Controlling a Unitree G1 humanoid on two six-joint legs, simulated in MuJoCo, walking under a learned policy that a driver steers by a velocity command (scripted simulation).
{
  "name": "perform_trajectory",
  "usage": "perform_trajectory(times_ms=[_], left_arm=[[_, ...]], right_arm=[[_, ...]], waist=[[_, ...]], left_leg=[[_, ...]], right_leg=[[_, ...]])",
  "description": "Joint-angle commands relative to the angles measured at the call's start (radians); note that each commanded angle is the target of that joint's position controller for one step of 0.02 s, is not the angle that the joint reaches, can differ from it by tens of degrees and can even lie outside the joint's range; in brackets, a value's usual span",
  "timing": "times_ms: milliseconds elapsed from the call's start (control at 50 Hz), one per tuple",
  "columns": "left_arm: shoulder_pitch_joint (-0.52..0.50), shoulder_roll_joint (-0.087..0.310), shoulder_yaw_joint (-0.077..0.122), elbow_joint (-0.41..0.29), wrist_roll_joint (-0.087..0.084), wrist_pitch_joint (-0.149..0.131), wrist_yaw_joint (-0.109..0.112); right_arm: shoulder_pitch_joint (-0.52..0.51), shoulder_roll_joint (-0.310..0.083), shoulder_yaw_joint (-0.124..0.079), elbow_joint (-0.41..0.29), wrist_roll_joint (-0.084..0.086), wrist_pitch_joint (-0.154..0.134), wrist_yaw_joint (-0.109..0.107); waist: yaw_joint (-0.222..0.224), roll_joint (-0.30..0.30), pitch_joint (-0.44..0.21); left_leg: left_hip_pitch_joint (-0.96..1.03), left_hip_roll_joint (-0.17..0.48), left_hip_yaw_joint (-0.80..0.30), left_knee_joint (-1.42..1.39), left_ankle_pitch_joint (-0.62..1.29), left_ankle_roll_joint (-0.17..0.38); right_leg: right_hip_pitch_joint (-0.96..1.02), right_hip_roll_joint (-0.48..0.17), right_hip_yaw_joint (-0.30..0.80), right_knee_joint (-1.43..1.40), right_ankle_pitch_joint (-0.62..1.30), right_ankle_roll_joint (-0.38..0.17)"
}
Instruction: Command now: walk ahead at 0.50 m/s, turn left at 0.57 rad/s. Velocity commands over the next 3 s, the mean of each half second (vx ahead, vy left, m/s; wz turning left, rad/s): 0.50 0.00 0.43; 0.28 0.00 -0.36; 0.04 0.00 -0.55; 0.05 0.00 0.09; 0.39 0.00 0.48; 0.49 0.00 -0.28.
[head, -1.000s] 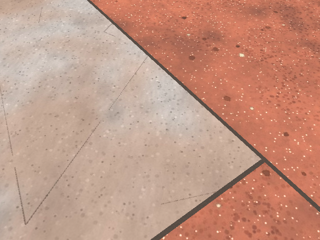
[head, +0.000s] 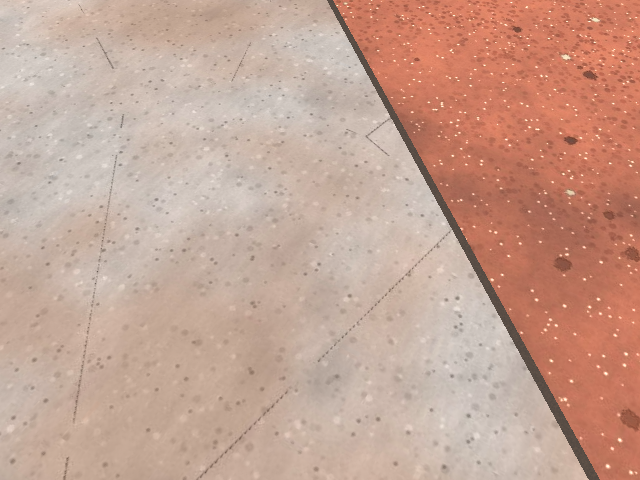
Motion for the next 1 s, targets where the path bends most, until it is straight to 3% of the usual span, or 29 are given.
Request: perform_trajectory(times_ms=[20, 60, 120, 200, 260, 280, 300, 320, 340, 360, 380, 400, 420, 440, 480, 560, 660, 700, 720, 740, 760, 780, 800, 820, 840, 860, 880, 920, 1000], left_arm=[[0.030, 0.094, 0.029, -0.058, 0.017, 0.006, 0.004], [-0.048, 0.072, 0.019, -0.083, 0.018, 0.012, 0.006], [-0.157, 0.045, 0.006, -0.109, 0.011, 0.006, -0.004], [-0.234, 0.075, 0.012, -0.137, -0.007, -0.009, -0.023], [-0.181, 0.111, 0.026, -0.126, -0.009, -0.024, -0.032], [-0.116, 0.118, 0.033, -0.106, -0.006, -0.029, -0.031], [-0.017, 0.144, 0.047, -0.080, 0.006, -0.034, -0.026], [0.125, 0.190, 0.057, -0.066, 0.021, -0.036, -0.020], [0.222, 0.272, 0.080, -0.013, 0.025, -0.022, -0.027], [0.217, 0.179, 0.061, -0.015, -0.008, -0.020, -0.035], [0.164, 0.119, 0.043, -0.026, -0.011, -0.016, -0.032], [0.114, 0.107, 0.034, -0.031, 0.002, -0.008, -0.031], [0.087, 0.093, 0.027, -0.025, 0.006, -0.002, -0.032], [0.078, 0.081, 0.018, -0.023, 0.012, -0.002, -0.029], [0.088, 0.073, 0.014, -0.014, 0.000, -0.001, -0.028], [0.123, 0.142, 0.035, 0.005, -0.020, 0.011, -0.011], [0.207, 0.159, 0.042, 0.043, -0.025, 0.048, 0.005], [0.204, 0.162, 0.045, 0.038, -0.030, 0.064, 0.015], [0.177, 0.159, 0.045, 0.026, -0.032, 0.069, 0.020], [0.161, 0.139, 0.041, 0.012, -0.029, 0.069, 0.022], [0.146, 0.090, 0.026, -0.019, -0.012, 0.064, 0.021], [0.306, 0.007, 0.002, -0.013, 0.006, 0.061, 0.019], [0.377, 0.077, 0.009, -0.010, -0.019, 0.066, 0.020], [0.309, 0.134, 0.030, -0.005, -0.030, 0.082, 0.027], [0.240, 0.144, 0.038, -0.017, -0.028, 0.101, 0.034], [0.223, 0.141, 0.044, -0.018, -0.023, 0.123, 0.040], [0.224, 0.127, 0.044, -0.028, -0.020, 0.142, 0.043], [0.219, 0.087, 0.039, -0.045, -0.017, 0.157, 0.043], [0.136, 0.063, 0.028, -0.094, -0.009, 0.158, 0.022]], right_arm=[[-0.021, -0.140, -0.034, -0.081, -0.001, -0.024, -0.020], [0.007, -0.162, -0.041, -0.071, 0.003, -0.021, -0.033], [0.044, -0.166, -0.042, -0.060, 0.009, -0.010, -0.044], [0.103, -0.164, -0.044, -0.035, 0.017, 0.001, -0.048], [0.097, -0.157, -0.045, -0.034, 0.011, 0.009, -0.055], [0.086, -0.145, -0.041, -0.034, 0.009, 0.011, -0.054], [0.090, -0.109, -0.028, -0.036, 0.003, 0.009, -0.050], [0.107, -0.059, -0.006, -0.050, -0.013, 0.008, -0.047], [0.274, 0.004, 0.012, -0.056, 0.021, -0.003, -0.044], [0.254, -0.096, -0.001, -0.032, 0.032, -0.007, -0.048], [0.122, -0.152, -0.016, -0.049, 0.027, -0.008, -0.047], [0.040, -0.145, -0.013, -0.071, 0.010, -0.010, -0.049], [-0.011, -0.132, -0.013, -0.090, -0.009, -0.019, -0.046], [-0.012, -0.114, -0.013, -0.095, -0.012, -0.025, -0.041], [0.001, -0.077, -0.005, -0.095, -0.012, -0.032, -0.036], [-0.120, -0.027, 0.020, -0.130, -0.019, -0.041, -0.028], [-0.234, -0.052, 0.014, -0.153, -0.012, -0.056, -0.016], [-0.224, -0.076, 0.002, -0.153, -0.013, -0.057, -0.017], [-0.184, -0.087, -0.006, -0.141, -0.017, -0.058, -0.019], [-0.135, -0.109, -0.015, -0.129, -0.026, -0.058, -0.026], [-0.045, -0.168, -0.030, -0.124, -0.042, -0.056, -0.039], [0.002, -0.210, -0.035, -0.131, -0.053, -0.034, -0.049], [0.023, -0.184, -0.034, -0.119, -0.031, -0.011, -0.039], [-0.016, -0.128, -0.021, -0.126, -0.022, -0.001, -0.037], [-0.072, -0.094, -0.009, -0.125, -0.019, 0.005, -0.039], [-0.127, -0.074, 0.001, -0.124, -0.021, 0.010, -0.037], [-0.170, -0.084, -0.003, -0.118, -0.030, 0.013, -0.036], [-0.201, -0.098, -0.012, -0.105, -0.042, 0.009, -0.038], [-0.213, -0.123, -0.025, -0.081, -0.029, 0.012, -0.051]], waist=[[0.035, 0.044, -0.096], [0.014, 0.050, -0.069], [-0.032, 0.087, -0.057], [-0.059, 0.104, -0.053], [-0.022, 0.141, -0.063], [0.012, 0.151, -0.082], [0.057, 0.135, -0.149], [0.110, 0.037, -0.291], [0.045, -0.312, -0.393], [0.077, -0.222, -0.329], [0.104, -0.121, -0.192], [0.092, -0.050, -0.127], [0.074, -0.036, -0.071], [0.048, -0.060, -0.064], [0.030, -0.089, -0.079], [0.052, -0.070, -0.061], [0.080, -0.081, -0.068], [0.057, -0.092, -0.090], [0.025, -0.093, -0.105], [-0.005, -0.079, -0.134], [-0.041, -0.001, -0.229], [0.006, 0.245, -0.368], [0.002, 0.309, -0.452], [-0.008, 0.202, -0.342], [-0.003, 0.149, -0.258], [0.019, 0.136, -0.202], [0.045, 0.159, -0.166], [0.061, 0.177, -0.137], [0.045, 0.149, -0.164]], left_leg=[[0.110, 0.260, -0.304, -0.224, 0.281, 0.196], [0.073, 0.229, -0.258, -0.227, 0.286, 0.174], [0.034, 0.179, -0.222, -0.209, 0.178, 0.121], [0.094, 0.216, -0.312, -0.148, 0.078, 0.100], [0.177, 0.257, -0.386, -0.058, 0.103, 0.080], [0.180, 0.248, -0.381, -0.012, 0.158, 0.066], [0.163, 0.196, -0.342, 0.109, 0.233, 0.037], [0.052, 0.136, -0.270, 0.375, 0.096, 0.002], [-0.313, -0.015, -0.156, 0.704, -0.370, -0.075], [-0.451, 0.047, -0.195, 0.829, -0.402, -0.082], [-0.485, 0.082, -0.186, 0.853, -0.310, -0.081], [-0.460, 0.114, -0.141, 0.829, -0.246, -0.081], [-0.451, 0.145, -0.118, 0.768, -0.200, -0.081], [-0.401, 0.173, -0.108, 0.715, -0.165, -0.081], [-0.355, 0.180, -0.078, 0.617, -0.164, -0.093], [-0.294, 0.166, -0.039, 0.322, -0.042, -0.131], [-0.144, 0.083, -0.034, 0.107, 0.165, -0.149], [-0.076, 0.074, -0.053, 0.046, 0.175, -0.129], [-0.001, 0.078, -0.054, -0.002, 0.218, -0.112], [0.106, 0.108, -0.055, -0.046, 0.287, -0.087], [0.302, 0.251, -0.156, -0.012, 0.496, -0.032], [0.555, 0.517, -0.375, 0.071, 0.832, 0.103], [0.560, 0.596, -0.528, 0.027, 0.638, 0.184], [0.469, 0.521, -0.464, -0.022, 0.458, 0.156], [0.372, 0.468, -0.366, -0.049, 0.375, 0.124], [0.266, 0.429, -0.289, -0.077, 0.344, 0.112], [0.159, 0.406, -0.232, -0.115, 0.305, 0.109], [0.050, 0.370, -0.129, -0.167, 0.285, 0.117], [0.056, 0.395, -0.043, -0.178, 0.302, 0.134]], right_leg=[[-0.110, -0.029, 0.011, -0.106, 0.083, 0.037], [-0.123, -0.010, -0.002, -0.249, 0.198, 0.062], [-0.049, 0.040, -0.009, -0.483, 0.390, 0.068], [-0.004, 0.072, 0.019, -0.615, 0.424, 0.051], [0.042, 0.069, 0.029, -0.650, 0.317, 0.009], [0.123, 0.073, 0.006, -0.680, 0.313, -0.015], [0.281, 0.056, 0.005, -0.697, 0.315, -0.050], [0.532, -0.096, 0.163, -0.674, 0.261, -0.113], [0.838, -0.300, 0.645, -0.776, 0.027, -0.296], [0.814, -0.314, 0.768, -0.851, -0.239, -0.291], [0.693, -0.269, 0.616, -0.866, -0.222, -0.247], [0.577, -0.221, 0.500, -0.875, -0.102, -0.226], [0.485, -0.182, 0.424, -0.892, 0.017, -0.231], [0.430, -0.149, 0.370, -0.908, 0.114, -0.227], [0.399, -0.115, 0.316, -0.928, 0.238, -0.242], [0.329, -0.094, 0.229, -0.959, 0.319, -0.252], [0.316, -0.060, 0.185, -0.855, 0.548, -0.194], [0.330, -0.059, 0.227, -0.782, 0.524, -0.159], [0.314, -0.044, 0.234, -0.732, 0.505, -0.135], [0.277, -0.003, 0.222, -0.653, 0.486, -0.100], [0.172, 0.059, 0.186, -0.467, 0.318, -0.058], [-0.038, 0.158, 0.091, -0.177, -0.315, 0.001], [-0.125, 0.122, 0.072, -0.002, -0.397, 0.020], [-0.183, 0.084, 0.064, 0.078, -0.317, 0.042], [-0.206, 0.063, 0.038, 0.092, -0.253, 0.057], [-0.180, 0.039, 0.031, 0.087, -0.214, 0.073], [-0.124, 0.023, 0.024, 0.065, -0.174, 0.083], [-0.041, 0.025, -0.017, 0.006, -0.107, 0.087], [0.036, 0.001, -0.033, -0.198, 0.007, 0.065]])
